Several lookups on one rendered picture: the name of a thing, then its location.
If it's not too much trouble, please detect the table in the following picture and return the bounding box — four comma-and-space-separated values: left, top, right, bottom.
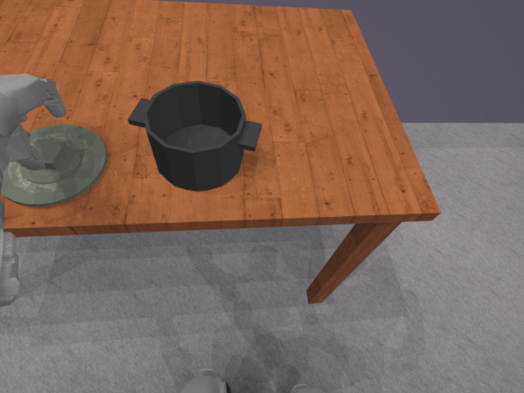
0, 0, 441, 304

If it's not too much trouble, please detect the lid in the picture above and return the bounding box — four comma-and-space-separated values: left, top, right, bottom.
1, 124, 107, 207

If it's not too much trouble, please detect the left robot shin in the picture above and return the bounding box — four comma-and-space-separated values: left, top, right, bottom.
196, 369, 218, 378

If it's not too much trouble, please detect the robot left forearm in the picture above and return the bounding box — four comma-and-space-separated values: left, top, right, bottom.
0, 93, 20, 228

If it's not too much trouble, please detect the pot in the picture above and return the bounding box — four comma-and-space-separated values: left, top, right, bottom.
128, 81, 262, 191

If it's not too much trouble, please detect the left robot upper arm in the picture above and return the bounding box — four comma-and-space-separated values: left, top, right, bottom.
0, 228, 19, 306

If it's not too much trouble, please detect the robot left thigh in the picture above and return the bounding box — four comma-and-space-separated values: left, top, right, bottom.
180, 376, 227, 393

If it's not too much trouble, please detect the left robot hand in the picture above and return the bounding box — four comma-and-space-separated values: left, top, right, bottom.
0, 74, 66, 170

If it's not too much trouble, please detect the knob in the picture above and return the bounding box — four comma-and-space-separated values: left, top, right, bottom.
33, 139, 68, 169

